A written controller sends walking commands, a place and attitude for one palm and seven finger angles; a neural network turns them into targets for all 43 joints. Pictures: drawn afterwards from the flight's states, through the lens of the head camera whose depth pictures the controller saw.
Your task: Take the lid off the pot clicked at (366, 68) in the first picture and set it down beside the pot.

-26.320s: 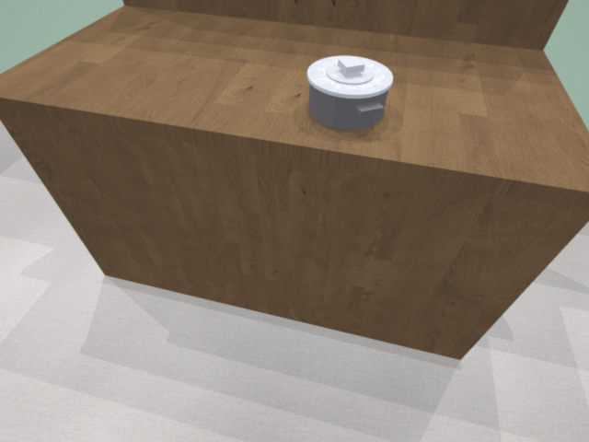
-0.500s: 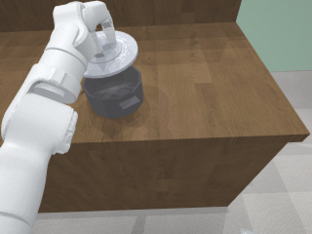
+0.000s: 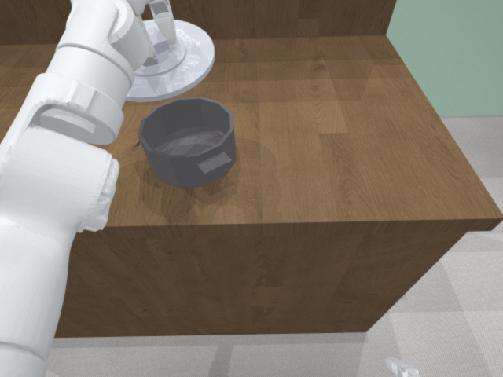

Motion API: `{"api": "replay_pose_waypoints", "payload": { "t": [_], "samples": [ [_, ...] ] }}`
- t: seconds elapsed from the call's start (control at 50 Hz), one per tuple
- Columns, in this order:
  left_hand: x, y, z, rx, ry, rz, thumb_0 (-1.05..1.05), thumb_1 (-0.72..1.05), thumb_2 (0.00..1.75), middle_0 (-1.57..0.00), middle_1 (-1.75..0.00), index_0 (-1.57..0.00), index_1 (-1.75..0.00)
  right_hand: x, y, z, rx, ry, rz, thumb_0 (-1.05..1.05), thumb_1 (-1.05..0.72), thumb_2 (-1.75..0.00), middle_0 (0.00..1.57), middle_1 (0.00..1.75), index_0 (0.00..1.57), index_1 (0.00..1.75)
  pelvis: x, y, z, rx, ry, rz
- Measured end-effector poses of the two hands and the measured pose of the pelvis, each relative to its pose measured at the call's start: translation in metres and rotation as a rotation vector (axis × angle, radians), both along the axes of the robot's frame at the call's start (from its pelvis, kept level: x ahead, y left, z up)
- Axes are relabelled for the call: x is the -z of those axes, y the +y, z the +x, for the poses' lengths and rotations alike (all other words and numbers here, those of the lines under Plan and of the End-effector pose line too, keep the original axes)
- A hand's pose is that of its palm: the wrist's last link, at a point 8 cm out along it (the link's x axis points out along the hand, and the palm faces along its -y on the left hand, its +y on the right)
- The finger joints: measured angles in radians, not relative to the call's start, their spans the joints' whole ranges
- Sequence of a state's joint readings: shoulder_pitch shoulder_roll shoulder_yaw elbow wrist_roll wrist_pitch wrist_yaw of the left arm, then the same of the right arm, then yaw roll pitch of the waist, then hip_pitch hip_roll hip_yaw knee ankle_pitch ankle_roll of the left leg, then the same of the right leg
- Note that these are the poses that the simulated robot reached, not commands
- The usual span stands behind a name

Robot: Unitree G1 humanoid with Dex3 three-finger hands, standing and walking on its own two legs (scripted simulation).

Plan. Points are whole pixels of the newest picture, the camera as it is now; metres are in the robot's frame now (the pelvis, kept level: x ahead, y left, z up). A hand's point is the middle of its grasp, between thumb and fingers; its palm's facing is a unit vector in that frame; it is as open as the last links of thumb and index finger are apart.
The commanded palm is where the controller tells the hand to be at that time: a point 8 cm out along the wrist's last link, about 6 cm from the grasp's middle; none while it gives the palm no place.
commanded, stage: lift the lid straight up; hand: left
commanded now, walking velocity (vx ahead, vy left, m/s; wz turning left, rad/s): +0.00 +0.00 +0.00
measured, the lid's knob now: (148, 42) +0.52 +0.13 +0.27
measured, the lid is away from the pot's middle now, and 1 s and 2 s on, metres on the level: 0.03 0.08 0.21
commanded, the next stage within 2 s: move the lid sideways beside the pot in 0.30 s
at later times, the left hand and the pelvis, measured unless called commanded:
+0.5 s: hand (148, 24) +0.50 +0.12 +0.31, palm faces -0.17 -0.11 -0.98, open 7.2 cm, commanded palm +0.48 +0.13 +0.37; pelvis +0.01 +0.00 +0.00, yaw -1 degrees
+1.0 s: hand (99, 31) +0.48 +0.18 +0.31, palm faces -0.17 -0.08 -0.98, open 7.1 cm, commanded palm +0.48 +0.18 +0.37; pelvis +0.00 +0.00 +0.00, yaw +1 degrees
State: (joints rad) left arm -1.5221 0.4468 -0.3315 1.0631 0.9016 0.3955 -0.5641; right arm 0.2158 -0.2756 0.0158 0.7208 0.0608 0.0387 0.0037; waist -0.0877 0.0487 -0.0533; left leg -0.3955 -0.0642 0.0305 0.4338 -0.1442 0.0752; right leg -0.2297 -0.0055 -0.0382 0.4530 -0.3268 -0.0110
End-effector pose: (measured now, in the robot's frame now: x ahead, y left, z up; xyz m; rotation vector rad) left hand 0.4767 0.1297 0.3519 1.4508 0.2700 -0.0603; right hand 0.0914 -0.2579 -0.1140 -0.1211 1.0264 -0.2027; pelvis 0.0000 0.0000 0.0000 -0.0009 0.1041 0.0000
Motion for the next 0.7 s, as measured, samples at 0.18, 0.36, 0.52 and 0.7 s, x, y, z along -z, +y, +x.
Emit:
{"api": "replay_pose_waypoints", "payload": {
  "t": [0.18,0.36,0.52,0.7],
  "samples": [
    [-0.015,-0.011,0.005,0.025,-0.041,0.014,0.05,0.24,0.75,-0.61,-0.95,-0.73,-0.98,0.006,0.004,-0.008,-0.003,0.029,0.007,0.00,-0.91,-0.90,0.20,0.30,0.20,0.30,0.000,0.003,0.003,0.000,0.019,0.001],
    [-0.013,-0.012,0.011,-0.003,-0.017,-0.017,0.04,0.24,0.75,-0.61,-0.95,-0.73,-0.98,0.009,0.005,-0.018,0.017,0.061,0.022,0.00,-0.91,-0.90,0.20,0.30,0.20,0.30,0.000,0.003,0.007,0.012,0.023,0.003],
    [-0.012,-0.007,0.008,0.019,-0.030,0.005,0.04,0.24,0.75,-0.61,-0.95,-0.73,-0.98,0.006,0.000,-0.012,0.017,0.042,0.009,0.00,-0.91,-0.90,0.20,0.30,0.20,0.30,0.000,0.000,0.007,0.016,0.018,0.002],
    [-0.010,0.025,0.004,-0.039,-0.034,0.049,0.04,0.24,0.75,-0.61,-0.95,-0.73,-0.98,-0.002,-0.009,-0.003,0.012,0.032,-0.015,0.00,-0.91,-0.90,0.20,0.30,0.20,0.30,0.000,-0.003,0.004,0.005,0.016,-0.001]
  ]
}}
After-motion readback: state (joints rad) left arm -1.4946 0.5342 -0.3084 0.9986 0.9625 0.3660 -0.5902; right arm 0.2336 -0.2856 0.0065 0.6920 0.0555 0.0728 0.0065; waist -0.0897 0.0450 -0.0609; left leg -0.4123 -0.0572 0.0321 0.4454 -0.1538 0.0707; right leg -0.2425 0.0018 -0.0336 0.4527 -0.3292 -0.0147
